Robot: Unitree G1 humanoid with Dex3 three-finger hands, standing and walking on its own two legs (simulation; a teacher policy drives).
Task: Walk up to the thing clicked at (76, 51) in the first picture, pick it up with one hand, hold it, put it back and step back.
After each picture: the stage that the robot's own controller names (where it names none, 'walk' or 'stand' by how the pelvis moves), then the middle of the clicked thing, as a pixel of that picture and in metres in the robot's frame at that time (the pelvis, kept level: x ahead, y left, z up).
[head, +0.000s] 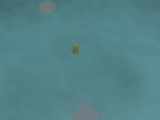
stand; (75, 48) +1.34 +0.11 -0.72
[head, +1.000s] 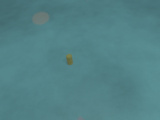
walk; (69, 59) +1.23 +0.26 -0.71
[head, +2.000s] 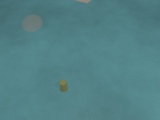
walk; (63, 85) +0.80 +0.24 -0.71
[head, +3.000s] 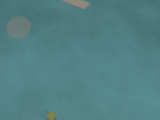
walk; (51, 118) +0.46 +0.19 -0.70
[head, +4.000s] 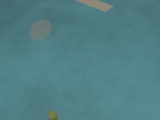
stand; (53, 117) +0.48 +0.29 -0.70
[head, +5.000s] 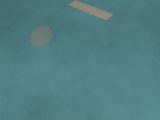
stand; out of the picture +0.45 +0.25 -0.72
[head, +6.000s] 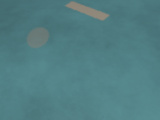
stand; out of the picture +0.45 +0.26 -0.73
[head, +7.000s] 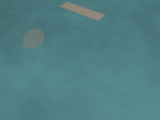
stand; out of the picture +0.45 +0.30 -0.73
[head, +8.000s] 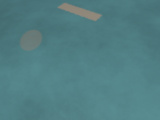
stand; out of the picture +0.45 +0.31 -0.73
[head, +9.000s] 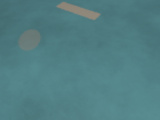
go down; out of the picture +0.44 +0.32 -0.73
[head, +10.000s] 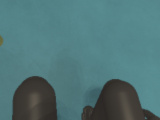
go down; out of the picture +0.49 +0.39 -0.32
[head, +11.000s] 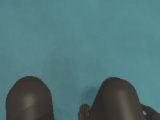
approach; out of the picture +0.47 +0.41 -0.30
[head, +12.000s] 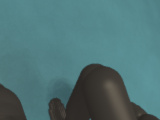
close in; out of the picture +0.43 +0.46 -0.23
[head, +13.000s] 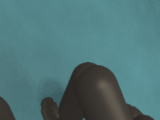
close; out of the picture +0.42 +0.47 -0.23
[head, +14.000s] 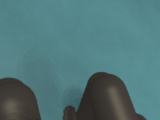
lift; out of the picture +0.44 +0.45 -0.25
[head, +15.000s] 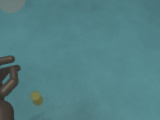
lift; (37, 98) +0.48 +0.32 -0.58
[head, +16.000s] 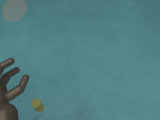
approach; (37, 105) +0.47 +0.32 -0.64
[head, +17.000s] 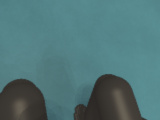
approach; out of the picture +0.49 +0.41 -0.28
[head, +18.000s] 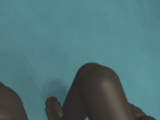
stand; out of the picture +0.45 +0.45 -0.23
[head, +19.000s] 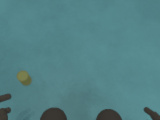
lift; (24, 78) +0.49 +0.34 -0.50
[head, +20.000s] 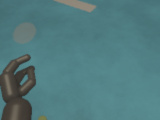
stand; out of the picture +0.47 +0.32 -0.68
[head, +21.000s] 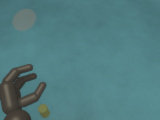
close; (44, 111) +0.48 +0.31 -0.64
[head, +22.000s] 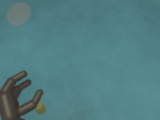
hold; (40, 107) +0.48 +0.31 -0.64
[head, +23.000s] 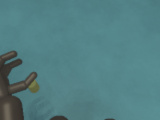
close; (32, 85) +0.49 +0.33 -0.54
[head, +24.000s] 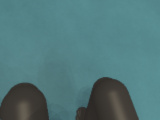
crouch; out of the picture +0.50 +0.40 -0.30
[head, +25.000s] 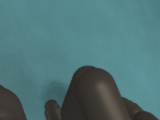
lower; out of the picture +0.44 +0.46 -0.24
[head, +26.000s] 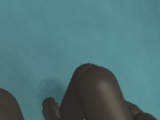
lower; out of the picture +0.43 +0.47 -0.23
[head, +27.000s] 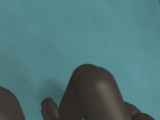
lower; out of the picture +0.43 +0.47 -0.24
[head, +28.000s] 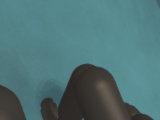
lower; out of the picture +0.44 +0.47 -0.24
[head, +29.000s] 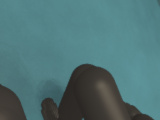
lower; out of the picture +0.44 +0.46 -0.24
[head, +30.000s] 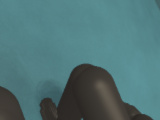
open; out of the picture +0.47 +0.50 -0.23
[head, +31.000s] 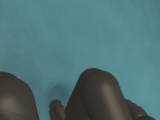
withdraw; out of the picture +0.52 +0.52 -0.28
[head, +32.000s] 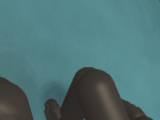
stand; out of the picture +0.51 +0.52 -0.28
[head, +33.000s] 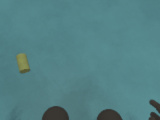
walk; (23, 63) +0.58 +0.39 -0.53
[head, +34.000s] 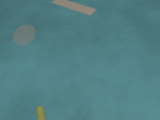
stand; (40, 114) +0.56 +0.33 -0.68
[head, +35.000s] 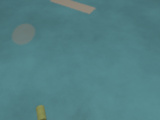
withdraw; (41, 113) +0.56 +0.33 -0.69
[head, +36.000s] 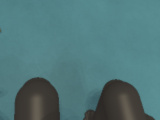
withdraw; out of the picture +0.60 +0.43 -0.31
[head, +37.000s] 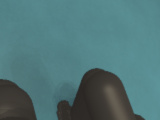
approach; out of the picture +0.54 +0.50 -0.27
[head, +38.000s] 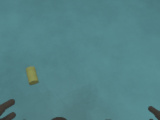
withdraw; (32, 75) +0.60 +0.35 -0.56
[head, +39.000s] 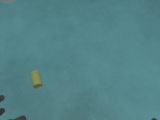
rise; (36, 78) +0.60 +0.33 -0.60
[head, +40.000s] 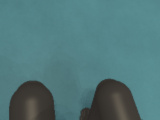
withdraw; out of the picture +0.61 +0.41 -0.33
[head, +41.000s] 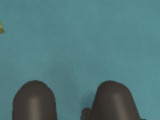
walk; out of the picture +0.61 +0.42 -0.34
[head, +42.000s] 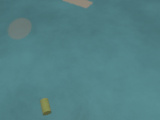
withdraw; (45, 106) +0.59 +0.28 -0.67
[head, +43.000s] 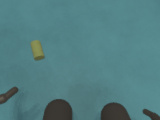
withdraw; (37, 50) +0.64 +0.32 -0.49
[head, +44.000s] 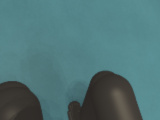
withdraw; out of the picture +0.61 +0.42 -0.27
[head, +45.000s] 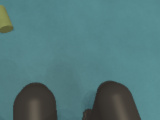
rise; (2, 19) +0.64 +0.37 -0.34
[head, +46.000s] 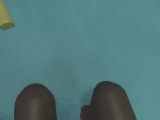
stand; (2, 15) +0.64 +0.35 -0.37
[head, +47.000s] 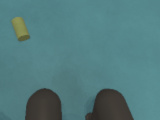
stand; (20, 29) +0.66 +0.32 -0.41
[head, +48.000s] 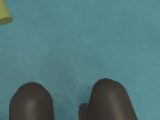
lower; (0, 9) +0.65 +0.34 -0.36
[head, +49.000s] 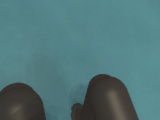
stand; out of the picture +0.64 +0.36 -0.30
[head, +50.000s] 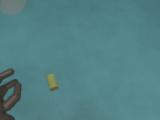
hold; (52, 82) +0.64 +0.22 -0.62
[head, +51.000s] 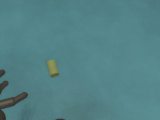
rise; (52, 68) +0.66 +0.21 -0.58
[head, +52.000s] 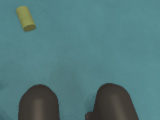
open; (25, 19) +0.69 +0.27 -0.35
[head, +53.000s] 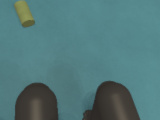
withdraw; (24, 14) +0.70 +0.27 -0.34
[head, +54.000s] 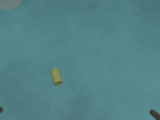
stand; (56, 76) +0.68 +0.16 -0.60
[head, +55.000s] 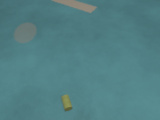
stand; (66, 102) +0.65 +0.13 -0.68
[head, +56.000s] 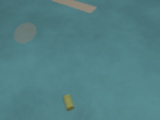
stand; (68, 102) +0.65 +0.12 -0.68
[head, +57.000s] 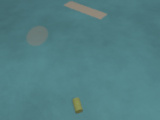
stand; (77, 105) +0.66 +0.07 -0.74
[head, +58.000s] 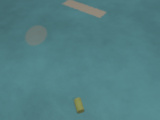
stand; (79, 105) +0.65 +0.06 -0.75
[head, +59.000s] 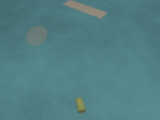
walk; (80, 105) +0.65 +0.05 -0.75
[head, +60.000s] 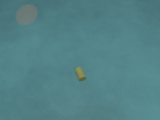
walk; (80, 73) +0.81 +0.07 -0.72
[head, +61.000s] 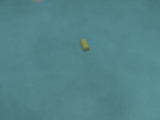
walk; (85, 45) +1.12 +0.00 -0.72
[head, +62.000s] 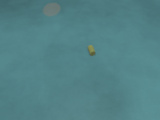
walk; (91, 50) +1.33 -0.03 -0.73
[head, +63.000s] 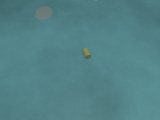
stand; (86, 53) +1.31 -0.03 -0.75
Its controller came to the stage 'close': yes
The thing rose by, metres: 0.01
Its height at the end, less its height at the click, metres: -0.02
